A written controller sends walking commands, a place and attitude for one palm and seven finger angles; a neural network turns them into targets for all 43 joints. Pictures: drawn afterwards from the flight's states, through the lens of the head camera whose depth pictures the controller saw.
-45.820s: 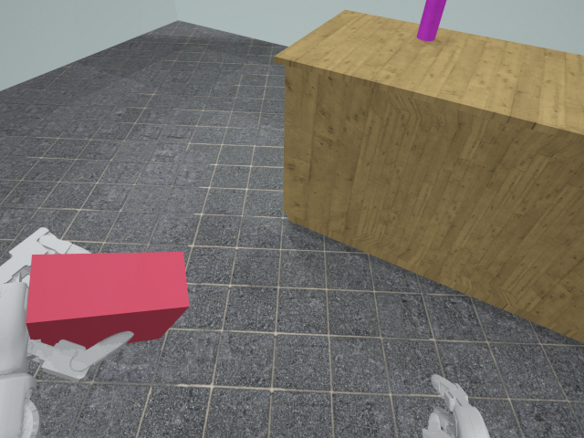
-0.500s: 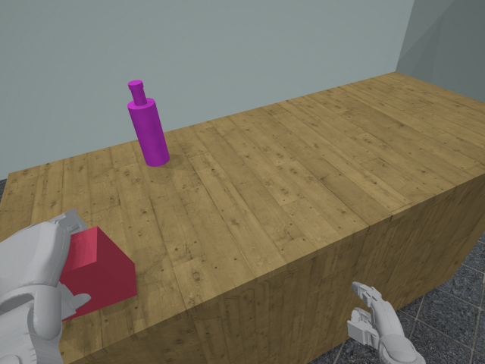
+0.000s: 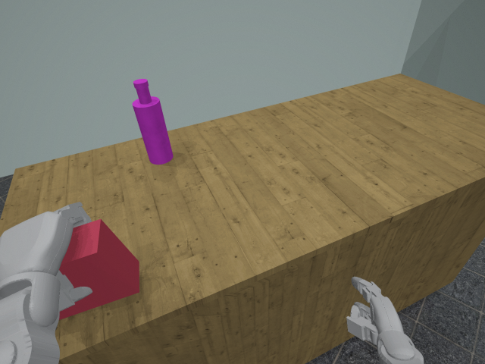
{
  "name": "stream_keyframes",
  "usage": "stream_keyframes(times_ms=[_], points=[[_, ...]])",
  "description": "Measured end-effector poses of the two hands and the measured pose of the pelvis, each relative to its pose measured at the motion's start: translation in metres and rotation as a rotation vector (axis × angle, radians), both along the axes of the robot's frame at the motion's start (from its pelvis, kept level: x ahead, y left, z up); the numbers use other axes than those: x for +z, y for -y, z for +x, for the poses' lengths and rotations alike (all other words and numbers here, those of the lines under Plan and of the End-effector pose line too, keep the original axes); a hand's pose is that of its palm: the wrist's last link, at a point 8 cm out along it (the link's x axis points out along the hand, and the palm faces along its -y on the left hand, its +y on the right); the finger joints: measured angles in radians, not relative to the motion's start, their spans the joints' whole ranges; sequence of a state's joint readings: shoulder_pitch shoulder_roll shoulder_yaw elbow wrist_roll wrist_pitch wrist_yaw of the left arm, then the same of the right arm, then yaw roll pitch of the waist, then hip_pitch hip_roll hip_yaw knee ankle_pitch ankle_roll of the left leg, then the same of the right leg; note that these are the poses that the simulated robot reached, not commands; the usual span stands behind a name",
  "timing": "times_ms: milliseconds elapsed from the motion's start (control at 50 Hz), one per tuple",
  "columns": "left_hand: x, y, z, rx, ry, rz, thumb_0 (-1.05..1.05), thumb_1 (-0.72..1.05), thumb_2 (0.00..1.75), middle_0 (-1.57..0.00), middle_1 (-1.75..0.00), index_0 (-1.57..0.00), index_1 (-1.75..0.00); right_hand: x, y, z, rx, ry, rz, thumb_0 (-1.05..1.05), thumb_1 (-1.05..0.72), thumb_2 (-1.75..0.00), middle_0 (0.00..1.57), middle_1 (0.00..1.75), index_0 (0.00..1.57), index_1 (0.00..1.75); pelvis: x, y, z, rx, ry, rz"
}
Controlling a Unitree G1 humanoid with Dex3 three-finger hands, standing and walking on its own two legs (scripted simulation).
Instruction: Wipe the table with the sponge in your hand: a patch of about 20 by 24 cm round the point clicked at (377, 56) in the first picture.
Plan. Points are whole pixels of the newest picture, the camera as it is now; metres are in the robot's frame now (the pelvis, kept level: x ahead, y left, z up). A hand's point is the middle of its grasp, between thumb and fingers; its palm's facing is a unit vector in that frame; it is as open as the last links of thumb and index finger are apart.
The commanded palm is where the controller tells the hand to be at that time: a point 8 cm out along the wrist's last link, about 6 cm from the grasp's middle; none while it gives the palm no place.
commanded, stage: lift the sponge slowly off the table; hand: left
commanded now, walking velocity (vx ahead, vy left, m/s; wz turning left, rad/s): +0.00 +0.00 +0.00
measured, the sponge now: (84, 279) +0.19 +0.29 +0.09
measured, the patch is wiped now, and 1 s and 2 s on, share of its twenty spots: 0.95 0.95 0.95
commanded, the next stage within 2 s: bring the sponge back beside the body in 1.44 s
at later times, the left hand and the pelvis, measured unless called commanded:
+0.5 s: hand (62, 240) +0.19 +0.29 +0.18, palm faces +0.30 -0.17 -0.94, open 10.1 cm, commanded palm +0.14 +0.28 +0.24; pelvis -0.01 -0.01 +0.00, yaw +0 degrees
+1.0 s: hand (59, 219) +0.20 +0.28 +0.21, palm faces +0.32 -0.13 -0.94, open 10.1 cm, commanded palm +0.15 +0.29 +0.28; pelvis -0.02 -0.02 +0.00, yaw +0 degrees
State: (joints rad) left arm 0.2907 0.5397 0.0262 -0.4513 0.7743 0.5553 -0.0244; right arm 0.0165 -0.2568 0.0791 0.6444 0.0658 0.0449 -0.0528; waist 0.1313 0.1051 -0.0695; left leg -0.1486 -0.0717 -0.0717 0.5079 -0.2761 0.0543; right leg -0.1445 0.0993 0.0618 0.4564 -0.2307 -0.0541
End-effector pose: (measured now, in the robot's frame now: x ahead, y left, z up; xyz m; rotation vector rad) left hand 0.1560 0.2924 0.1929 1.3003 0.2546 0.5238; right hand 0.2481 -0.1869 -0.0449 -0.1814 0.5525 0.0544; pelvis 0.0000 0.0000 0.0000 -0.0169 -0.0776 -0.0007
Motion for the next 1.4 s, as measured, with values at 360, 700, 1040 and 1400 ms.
stream_keyframes(times_ms=[360, 700, 1040, 1400], points=[[0.024, 0.009, -0.003, -0.020, 0.072, 0.000, -0.01, -0.53, 1.07, -0.69, -1.35, -0.78, -1.30, 0.009, -0.009, 0.003, 0.028, 0.042, 0.014, 0.01, -0.90, -0.90, 0.20, 0.30, 0.20, 0.30, 0.002, 0.006, -0.009, 0.005, 0.022, 0.006], [0.042, 0.008, 0.001, -0.007, 0.077, 0.022, -0.01, -0.53, 1.07, -0.69, -1.35, -0.78, -1.30, 0.005, 0.014, -0.009, -0.011, 0.037, -0.007, 0.01, -0.90, -0.90, 0.20, 0.30, 0.20, 0.30, 0.001, 0.016, -0.018, 0.005, 0.020, 0.012], [0.066, 0.012, 0.010, -0.032, 0.112, 0.059, -0.01, -0.53, 1.07, -0.69, -1.35, -0.78, -1.31, -0.001, 0.018, -0.012, -0.027, 0.036, 0.006, 0.01, -0.90, -0.90, 0.20, 0.30, 0.20, 0.30, -0.001, 0.019, -0.021, 0.000, 0.012, 0.015], [0.087, 0.002, 0.010, -0.013, 0.169, 0.054, -0.01, -0.53, 1.07, -0.69, -1.35, -0.78, -1.31, 0.007, 0.005, -0.002, -0.006, 0.055, 0.007, 0.01, -0.90, -0.90, 0.20, 0.30, 0.20, 0.30, -0.001, 0.014, -0.021, 0.002, 0.008, 0.013]])
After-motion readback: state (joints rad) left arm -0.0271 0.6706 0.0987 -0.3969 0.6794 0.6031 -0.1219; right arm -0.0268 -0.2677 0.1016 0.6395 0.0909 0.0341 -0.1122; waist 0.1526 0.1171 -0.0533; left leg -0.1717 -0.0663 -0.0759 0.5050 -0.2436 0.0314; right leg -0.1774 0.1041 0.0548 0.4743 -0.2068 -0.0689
